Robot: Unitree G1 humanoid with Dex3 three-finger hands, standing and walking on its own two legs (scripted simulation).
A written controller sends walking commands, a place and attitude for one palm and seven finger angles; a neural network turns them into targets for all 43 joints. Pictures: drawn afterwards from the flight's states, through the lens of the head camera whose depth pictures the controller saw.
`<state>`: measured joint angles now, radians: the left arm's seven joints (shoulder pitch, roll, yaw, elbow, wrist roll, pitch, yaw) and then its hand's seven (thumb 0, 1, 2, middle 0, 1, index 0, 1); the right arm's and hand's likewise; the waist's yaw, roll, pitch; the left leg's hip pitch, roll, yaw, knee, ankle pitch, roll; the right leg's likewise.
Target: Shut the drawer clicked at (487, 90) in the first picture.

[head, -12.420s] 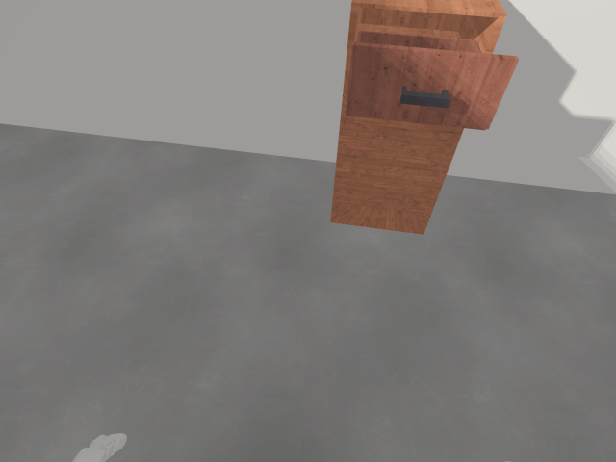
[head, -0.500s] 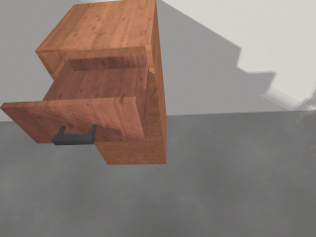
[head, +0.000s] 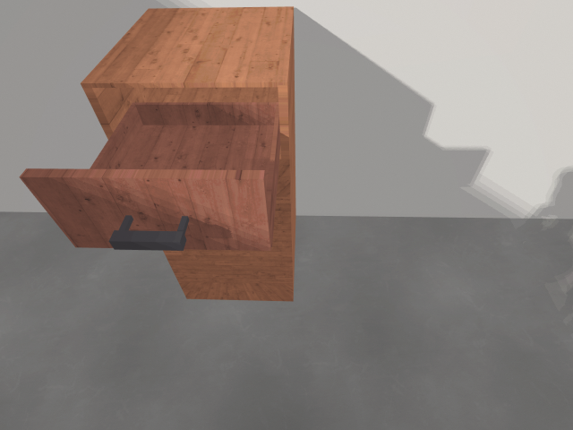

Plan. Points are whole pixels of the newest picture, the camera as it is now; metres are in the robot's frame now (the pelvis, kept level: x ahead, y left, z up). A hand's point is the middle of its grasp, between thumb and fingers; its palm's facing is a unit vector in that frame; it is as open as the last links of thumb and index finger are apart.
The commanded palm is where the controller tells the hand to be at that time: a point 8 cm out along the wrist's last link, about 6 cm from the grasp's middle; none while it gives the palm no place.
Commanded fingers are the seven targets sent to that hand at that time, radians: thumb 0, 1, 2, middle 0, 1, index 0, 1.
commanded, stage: shuffle to correct the standing spot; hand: left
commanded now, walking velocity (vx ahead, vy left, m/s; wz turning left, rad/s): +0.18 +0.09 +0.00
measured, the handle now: (152, 230) +0.40 +0.25 +0.04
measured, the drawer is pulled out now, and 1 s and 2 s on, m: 0.28 0.28 0.28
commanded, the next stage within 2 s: come to a stop and stand still in 0.34 s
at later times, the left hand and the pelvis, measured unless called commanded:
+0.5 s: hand out of the picture +0.11 +0.22 -0.15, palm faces +0.05 -0.97 -0.23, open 7.3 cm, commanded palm none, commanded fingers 0.00 0.90 0.90 -0.20 -0.30 -0.20 -0.30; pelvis +0.07 +0.03 +0.01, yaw +1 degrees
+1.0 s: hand out of the picture +0.10 +0.21 -0.16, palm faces +0.10 -0.96 -0.25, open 7.3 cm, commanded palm none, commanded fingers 0.00 0.90 0.90 -0.20 -0.30 -0.20 -0.30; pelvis +0.05 +0.01 +0.00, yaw +2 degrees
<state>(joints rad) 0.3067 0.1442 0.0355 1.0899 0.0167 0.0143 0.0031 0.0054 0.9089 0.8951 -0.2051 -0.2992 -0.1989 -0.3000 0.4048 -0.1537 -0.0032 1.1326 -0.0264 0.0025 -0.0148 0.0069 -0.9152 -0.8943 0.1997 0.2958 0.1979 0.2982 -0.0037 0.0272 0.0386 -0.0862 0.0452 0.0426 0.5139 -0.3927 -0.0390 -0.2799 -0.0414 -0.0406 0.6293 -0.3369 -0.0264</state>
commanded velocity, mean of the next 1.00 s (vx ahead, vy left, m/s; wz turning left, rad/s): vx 0.04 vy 0.05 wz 0.00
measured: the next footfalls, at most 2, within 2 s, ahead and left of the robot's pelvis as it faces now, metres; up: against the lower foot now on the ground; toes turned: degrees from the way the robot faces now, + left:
left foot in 0.26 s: +0.06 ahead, +0.15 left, +0.00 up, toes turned +6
right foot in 0.58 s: +0.19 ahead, -0.06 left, +0.00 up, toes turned -4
